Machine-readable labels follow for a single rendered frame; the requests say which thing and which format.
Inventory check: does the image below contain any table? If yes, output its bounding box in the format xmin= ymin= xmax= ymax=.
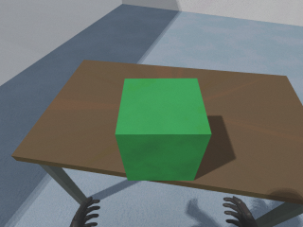
xmin=11 ymin=60 xmax=303 ymax=227

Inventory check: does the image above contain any carton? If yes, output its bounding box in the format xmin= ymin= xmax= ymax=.
xmin=115 ymin=78 xmax=212 ymax=181

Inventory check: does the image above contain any left robot hand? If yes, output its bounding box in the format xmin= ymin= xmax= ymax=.
xmin=69 ymin=196 xmax=100 ymax=227

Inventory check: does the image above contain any right robot hand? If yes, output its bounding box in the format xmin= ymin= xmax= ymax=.
xmin=223 ymin=196 xmax=258 ymax=227

